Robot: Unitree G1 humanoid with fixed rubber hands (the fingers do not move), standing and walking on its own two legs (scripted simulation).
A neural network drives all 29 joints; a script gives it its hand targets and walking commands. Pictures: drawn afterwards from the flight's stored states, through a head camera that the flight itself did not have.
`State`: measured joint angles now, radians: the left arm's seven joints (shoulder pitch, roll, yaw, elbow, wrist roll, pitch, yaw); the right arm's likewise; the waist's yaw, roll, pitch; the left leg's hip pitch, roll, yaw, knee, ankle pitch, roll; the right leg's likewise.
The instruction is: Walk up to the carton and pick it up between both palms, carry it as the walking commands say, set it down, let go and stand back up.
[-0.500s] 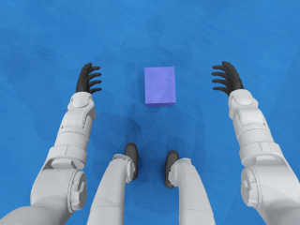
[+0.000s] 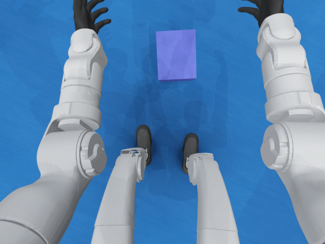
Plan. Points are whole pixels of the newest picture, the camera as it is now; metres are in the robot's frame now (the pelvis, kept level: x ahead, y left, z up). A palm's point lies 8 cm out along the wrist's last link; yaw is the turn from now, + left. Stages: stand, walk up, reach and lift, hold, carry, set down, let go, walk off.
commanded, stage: reach and lift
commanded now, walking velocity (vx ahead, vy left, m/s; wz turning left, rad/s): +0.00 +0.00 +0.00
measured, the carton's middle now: (175, 58) +0.53 -0.02 -0.61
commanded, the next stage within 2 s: none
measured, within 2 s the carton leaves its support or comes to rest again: neither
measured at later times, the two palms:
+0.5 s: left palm (113, 47) +0.50 +0.15 -0.26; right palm (241, 37) +0.53 -0.18 -0.25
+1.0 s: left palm (128, 59) +0.49 +0.14 -0.41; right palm (224, 48) +0.53 -0.17 -0.39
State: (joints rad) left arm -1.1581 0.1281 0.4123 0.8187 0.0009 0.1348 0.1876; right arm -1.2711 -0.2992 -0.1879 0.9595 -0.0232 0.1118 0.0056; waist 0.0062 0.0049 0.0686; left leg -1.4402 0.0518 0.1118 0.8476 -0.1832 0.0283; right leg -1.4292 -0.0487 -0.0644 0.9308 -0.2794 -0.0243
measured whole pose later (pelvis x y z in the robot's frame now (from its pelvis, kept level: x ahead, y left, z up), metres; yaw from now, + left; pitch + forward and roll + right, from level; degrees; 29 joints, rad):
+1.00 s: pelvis -0.07 +0.00 -0.22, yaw +1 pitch +34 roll +4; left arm -1.58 0.21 0.28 1.01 -0.01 0.17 0.24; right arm -1.72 -0.43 -0.09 1.16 0.09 0.17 -0.09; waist 0.02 -0.02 0.52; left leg -1.98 0.05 0.08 1.84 -0.46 0.01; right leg -1.99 -0.05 0.01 1.94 -0.56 -0.04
